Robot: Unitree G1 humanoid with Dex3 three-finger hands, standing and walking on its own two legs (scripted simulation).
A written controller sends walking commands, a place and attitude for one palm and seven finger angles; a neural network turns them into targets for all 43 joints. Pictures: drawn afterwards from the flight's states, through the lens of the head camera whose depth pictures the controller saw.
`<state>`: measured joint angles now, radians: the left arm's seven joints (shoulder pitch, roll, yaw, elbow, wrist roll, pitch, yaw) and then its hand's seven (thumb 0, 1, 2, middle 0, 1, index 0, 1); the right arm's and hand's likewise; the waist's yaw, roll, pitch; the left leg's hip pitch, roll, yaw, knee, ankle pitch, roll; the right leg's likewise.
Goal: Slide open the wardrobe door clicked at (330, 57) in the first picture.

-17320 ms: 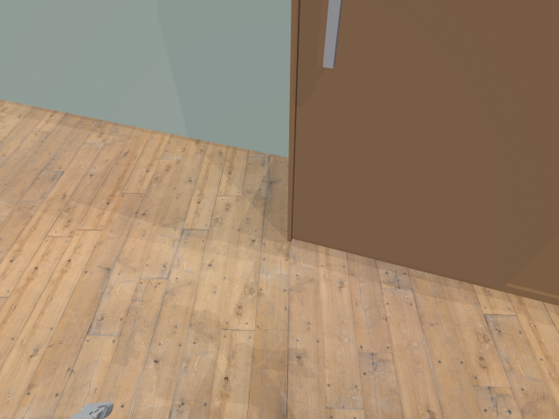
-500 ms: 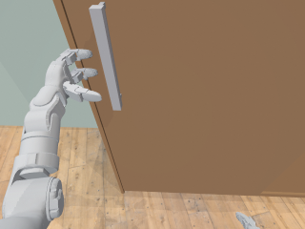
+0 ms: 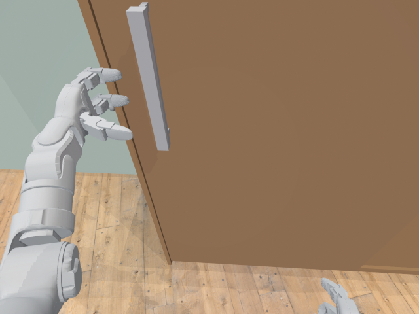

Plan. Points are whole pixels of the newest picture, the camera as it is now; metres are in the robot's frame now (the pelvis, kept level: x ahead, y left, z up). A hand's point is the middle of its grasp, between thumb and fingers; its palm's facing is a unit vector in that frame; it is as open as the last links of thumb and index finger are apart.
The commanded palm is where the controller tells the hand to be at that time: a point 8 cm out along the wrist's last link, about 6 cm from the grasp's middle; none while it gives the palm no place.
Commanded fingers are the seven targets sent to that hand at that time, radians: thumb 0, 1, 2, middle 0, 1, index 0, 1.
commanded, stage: move the hooked fingers beside the handle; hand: left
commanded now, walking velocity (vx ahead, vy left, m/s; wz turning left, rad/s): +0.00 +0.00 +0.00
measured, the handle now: (155, 86) +0.48 +0.13 +0.22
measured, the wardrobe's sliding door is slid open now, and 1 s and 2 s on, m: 0.00 0.00 0.00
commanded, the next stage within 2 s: feel for the door with the fingertips in 0.66 s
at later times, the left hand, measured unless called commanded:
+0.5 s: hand (111, 107) +0.42 +0.20 +0.21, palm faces +0.02 -1.00 +0.00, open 14.0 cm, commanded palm +0.38 +0.25 +0.21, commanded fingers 0.00 -0.50 0.30 -0.30 -1.20 -0.30 -1.20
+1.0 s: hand (121, 110) +0.40 +0.18 +0.21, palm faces -0.01 -1.00 +0.00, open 14.0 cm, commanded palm +0.38 +0.23 +0.21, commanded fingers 0.00 -0.50 0.30 -0.30 -1.20 -0.30 -1.20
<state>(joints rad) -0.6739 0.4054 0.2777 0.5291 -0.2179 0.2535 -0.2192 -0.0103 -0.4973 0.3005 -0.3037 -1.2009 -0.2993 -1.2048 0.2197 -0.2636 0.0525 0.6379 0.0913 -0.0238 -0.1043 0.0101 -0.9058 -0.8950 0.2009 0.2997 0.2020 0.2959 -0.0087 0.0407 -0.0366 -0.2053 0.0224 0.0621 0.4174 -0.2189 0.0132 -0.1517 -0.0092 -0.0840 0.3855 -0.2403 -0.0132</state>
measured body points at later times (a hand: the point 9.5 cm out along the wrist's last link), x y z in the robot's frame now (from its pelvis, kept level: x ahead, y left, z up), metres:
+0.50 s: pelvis +0.01 +0.00 +0.00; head +0.00 -0.02 +0.45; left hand +0.41 +0.26 +0.21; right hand +0.14 -0.26 -0.10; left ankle +0.00 +0.11 -0.74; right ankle -0.02 -0.11 -0.74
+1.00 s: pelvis +0.00 +0.00 +0.00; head -0.01 -0.02 +0.45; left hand +0.40 +0.23 +0.22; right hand +0.16 -0.24 -0.10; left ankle +0.00 +0.11 -0.74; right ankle -0.02 -0.11 -0.74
